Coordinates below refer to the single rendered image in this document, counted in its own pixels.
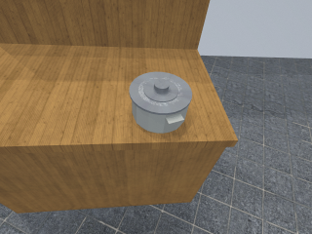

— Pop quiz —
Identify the pot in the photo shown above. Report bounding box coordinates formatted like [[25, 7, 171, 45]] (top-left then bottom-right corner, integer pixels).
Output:
[[132, 101, 189, 134]]

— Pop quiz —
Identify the table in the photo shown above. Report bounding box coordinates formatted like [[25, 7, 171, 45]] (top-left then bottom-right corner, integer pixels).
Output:
[[0, 0, 238, 214]]

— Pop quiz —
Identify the lid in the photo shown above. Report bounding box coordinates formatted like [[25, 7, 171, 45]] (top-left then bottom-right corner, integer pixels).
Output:
[[129, 71, 192, 115]]

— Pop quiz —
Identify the knob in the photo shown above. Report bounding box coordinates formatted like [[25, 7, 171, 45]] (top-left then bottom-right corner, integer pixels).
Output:
[[154, 79, 170, 93]]

